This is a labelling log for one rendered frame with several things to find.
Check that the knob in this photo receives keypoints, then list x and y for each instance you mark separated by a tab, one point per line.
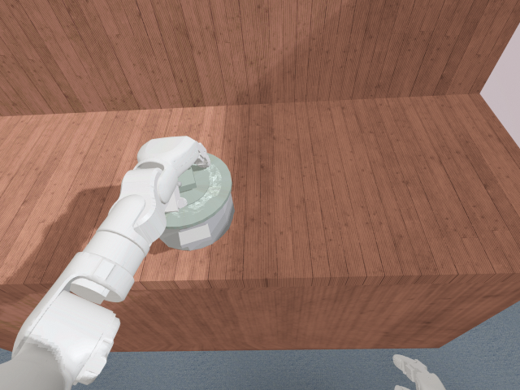
188	181

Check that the right robot hand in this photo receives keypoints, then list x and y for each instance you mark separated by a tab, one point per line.
417	372

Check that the pot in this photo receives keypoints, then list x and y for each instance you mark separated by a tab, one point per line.
203	234

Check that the lid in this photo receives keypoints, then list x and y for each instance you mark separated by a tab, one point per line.
214	185

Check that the left robot forearm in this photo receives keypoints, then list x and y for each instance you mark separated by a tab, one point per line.
105	268

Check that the robot left upper arm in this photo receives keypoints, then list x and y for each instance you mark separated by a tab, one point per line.
70	344

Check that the left robot hand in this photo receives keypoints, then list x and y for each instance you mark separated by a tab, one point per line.
179	151

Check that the table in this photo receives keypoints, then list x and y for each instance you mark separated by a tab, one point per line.
376	194

